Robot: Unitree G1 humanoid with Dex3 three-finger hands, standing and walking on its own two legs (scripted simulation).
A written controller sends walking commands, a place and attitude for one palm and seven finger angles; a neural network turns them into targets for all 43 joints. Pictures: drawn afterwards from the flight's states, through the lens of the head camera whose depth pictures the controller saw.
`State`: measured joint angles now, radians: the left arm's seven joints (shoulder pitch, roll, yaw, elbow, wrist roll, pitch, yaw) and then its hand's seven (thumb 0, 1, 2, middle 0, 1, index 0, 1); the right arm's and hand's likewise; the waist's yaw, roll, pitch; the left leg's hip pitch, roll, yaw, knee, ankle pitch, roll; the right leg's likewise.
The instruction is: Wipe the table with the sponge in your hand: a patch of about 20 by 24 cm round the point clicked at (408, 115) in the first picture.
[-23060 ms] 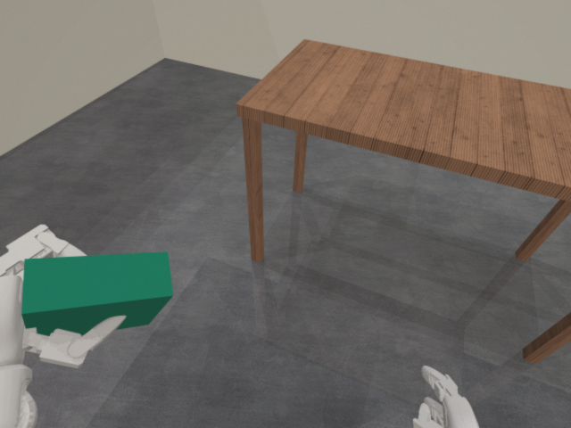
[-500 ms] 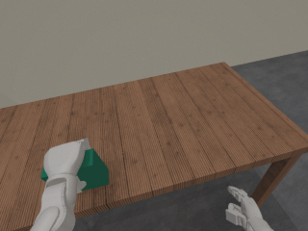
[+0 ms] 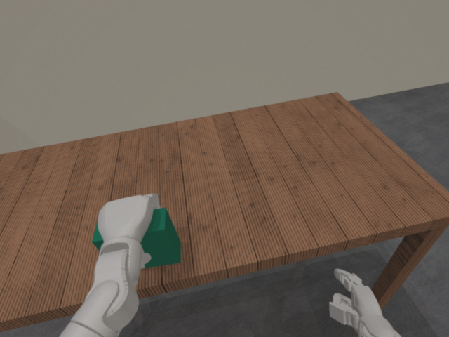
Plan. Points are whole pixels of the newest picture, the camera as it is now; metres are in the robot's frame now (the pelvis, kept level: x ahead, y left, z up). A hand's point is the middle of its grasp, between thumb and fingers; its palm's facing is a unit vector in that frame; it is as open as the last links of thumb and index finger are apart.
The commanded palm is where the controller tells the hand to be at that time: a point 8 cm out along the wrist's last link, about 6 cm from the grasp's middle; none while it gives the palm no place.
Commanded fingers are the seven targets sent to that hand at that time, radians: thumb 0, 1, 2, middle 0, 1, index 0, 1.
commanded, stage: slide across to the third lane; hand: left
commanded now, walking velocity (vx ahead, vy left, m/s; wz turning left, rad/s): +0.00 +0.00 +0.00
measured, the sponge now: (144, 247) +0.27 +0.21 +0.02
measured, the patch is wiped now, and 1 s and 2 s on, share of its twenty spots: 0.85 0.90 1.00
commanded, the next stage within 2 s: wipe forward along the third lane in 0.16 s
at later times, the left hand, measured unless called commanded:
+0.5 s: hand (159, 220) +0.30 +0.18 +0.07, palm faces +0.01 -0.08 -1.00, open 9.0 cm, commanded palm +0.28 +0.17 +0.10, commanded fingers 0.00 0.10 1.30 -1.20 -1.60 -1.20 -1.60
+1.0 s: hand (165, 200) +0.35 +0.19 +0.06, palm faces -0.04 -0.05 -1.00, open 9.0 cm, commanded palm +0.34 +0.19 +0.10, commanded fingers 0.00 0.10 1.30 -1.20 -1.60 -1.20 -1.60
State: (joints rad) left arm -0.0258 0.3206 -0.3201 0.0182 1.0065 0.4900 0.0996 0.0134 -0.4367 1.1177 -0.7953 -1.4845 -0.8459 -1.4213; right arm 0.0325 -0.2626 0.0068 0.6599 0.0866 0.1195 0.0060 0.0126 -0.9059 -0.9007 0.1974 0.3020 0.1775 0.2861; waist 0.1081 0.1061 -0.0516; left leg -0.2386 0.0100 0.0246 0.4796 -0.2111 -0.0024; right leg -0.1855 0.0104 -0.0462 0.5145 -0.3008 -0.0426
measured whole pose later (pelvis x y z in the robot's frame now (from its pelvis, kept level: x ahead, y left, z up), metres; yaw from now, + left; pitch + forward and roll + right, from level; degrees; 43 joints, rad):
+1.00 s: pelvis -0.01 -0.02 +0.00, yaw +0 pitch +2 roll +1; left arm -0.47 0.27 -0.28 0.58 0.97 0.43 0.11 -0.01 -0.51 1.17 -0.86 -1.44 -0.90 -1.37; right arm 0.13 -0.27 0.01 0.71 0.10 0.16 -0.06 0.01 -0.91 -0.90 0.20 0.30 0.20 0.30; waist 0.05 0.07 -0.10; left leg -0.35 0.03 0.01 0.52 -0.21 0.00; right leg -0.30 0.03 -0.05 0.56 -0.30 -0.07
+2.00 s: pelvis -0.01 +0.01 -0.01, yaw -1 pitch +9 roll -1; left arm -0.84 0.35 -0.15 1.07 1.01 0.31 0.19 0.00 -0.51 1.18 -0.86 -1.44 -0.89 -1.40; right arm 0.21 -0.27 -0.01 0.75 0.08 0.15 -0.05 0.01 -0.91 -0.90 0.20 0.30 0.20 0.30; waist -0.05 0.05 -0.13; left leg -0.51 0.03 0.02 0.57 -0.22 0.00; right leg -0.44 0.03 -0.04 0.56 -0.28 -0.04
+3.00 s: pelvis +0.03 +0.01 +0.00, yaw -1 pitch +2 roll +0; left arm -0.29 0.27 -0.37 0.29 0.99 0.58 0.16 0.01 -0.41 1.11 -0.78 -1.50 -0.81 -1.48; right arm 0.05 -0.26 0.03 0.63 0.11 0.26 0.03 0.01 -0.91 -0.90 0.20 0.30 0.20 0.30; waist 0.06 0.07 -0.11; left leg -0.29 0.01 0.03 0.52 -0.27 0.01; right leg -0.22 0.01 -0.03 0.50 -0.33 -0.02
